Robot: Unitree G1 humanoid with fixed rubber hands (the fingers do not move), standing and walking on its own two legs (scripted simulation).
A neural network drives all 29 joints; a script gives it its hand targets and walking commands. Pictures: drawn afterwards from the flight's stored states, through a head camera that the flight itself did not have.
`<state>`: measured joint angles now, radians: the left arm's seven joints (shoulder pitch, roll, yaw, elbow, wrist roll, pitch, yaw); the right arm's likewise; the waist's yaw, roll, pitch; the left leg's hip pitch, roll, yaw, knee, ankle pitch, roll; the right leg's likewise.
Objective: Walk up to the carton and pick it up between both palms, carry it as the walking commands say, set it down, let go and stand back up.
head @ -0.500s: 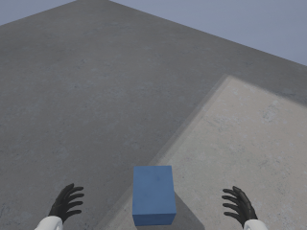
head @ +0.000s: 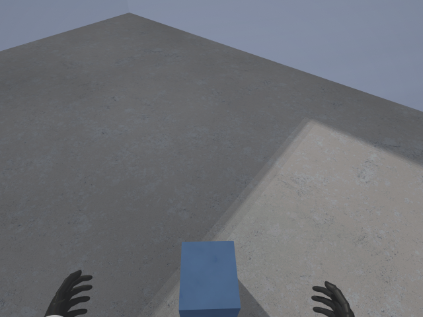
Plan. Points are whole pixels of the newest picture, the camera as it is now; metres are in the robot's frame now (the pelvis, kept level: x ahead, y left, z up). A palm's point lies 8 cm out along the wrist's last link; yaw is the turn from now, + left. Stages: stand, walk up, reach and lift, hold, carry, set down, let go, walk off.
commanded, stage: stand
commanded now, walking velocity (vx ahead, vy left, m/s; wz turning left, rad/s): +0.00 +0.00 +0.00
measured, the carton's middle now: (207, 284) +0.39 -0.01 -0.63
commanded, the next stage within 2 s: none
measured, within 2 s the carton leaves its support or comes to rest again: neither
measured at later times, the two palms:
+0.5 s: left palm (56, 316) +0.15 +0.28 -0.07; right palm out of the picture +0.14 -0.26 -0.08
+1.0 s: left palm out of the picture +0.13 +0.29 -0.07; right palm out of the picture +0.13 -0.26 -0.08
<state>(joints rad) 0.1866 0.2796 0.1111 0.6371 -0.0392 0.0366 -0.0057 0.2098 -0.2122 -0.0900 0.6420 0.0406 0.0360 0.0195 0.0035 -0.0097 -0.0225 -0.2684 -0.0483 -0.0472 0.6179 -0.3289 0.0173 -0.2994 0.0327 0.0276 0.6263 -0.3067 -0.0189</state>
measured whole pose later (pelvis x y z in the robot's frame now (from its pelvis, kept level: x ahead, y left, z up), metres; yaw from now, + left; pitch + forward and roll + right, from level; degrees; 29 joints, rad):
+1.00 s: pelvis -0.01 +0.00 +0.00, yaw +0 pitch -2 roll +0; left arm 0.19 0.30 0.11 0.74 -0.04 -0.03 0.00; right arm 0.21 -0.23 -0.09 0.72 0.04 -0.02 0.00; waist 0.00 -0.01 -0.07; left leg -0.27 -0.05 -0.05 0.62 -0.32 0.02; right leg -0.30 0.03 0.03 0.63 -0.30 -0.02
